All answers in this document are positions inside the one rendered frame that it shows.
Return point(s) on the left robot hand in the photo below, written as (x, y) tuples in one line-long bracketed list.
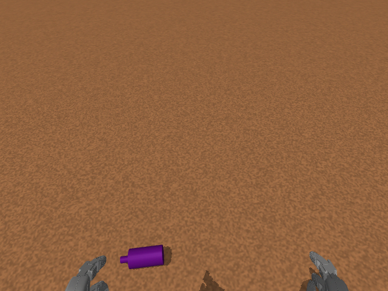
[(87, 272)]

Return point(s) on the right robot hand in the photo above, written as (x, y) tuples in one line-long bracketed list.
[(328, 281)]

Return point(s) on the bottle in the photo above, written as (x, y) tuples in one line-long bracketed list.
[(144, 257)]

